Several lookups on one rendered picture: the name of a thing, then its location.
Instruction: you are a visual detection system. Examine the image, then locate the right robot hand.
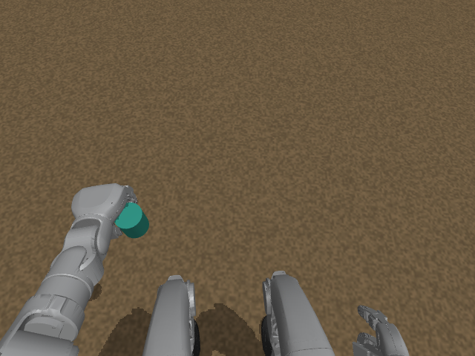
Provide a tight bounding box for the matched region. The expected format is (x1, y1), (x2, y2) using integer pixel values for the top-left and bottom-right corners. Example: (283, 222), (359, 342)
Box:
(353, 306), (410, 356)

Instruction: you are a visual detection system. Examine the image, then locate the tin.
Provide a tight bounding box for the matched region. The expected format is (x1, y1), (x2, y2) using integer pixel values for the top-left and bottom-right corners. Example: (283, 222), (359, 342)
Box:
(114, 202), (149, 238)

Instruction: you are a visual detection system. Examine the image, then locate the left robot hand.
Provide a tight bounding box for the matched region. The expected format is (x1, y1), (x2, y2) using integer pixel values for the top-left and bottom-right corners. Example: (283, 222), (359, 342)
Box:
(71, 183), (137, 240)

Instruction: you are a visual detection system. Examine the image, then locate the left robot arm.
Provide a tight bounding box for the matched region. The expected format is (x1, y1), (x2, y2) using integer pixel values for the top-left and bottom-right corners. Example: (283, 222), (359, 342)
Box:
(0, 214), (113, 356)

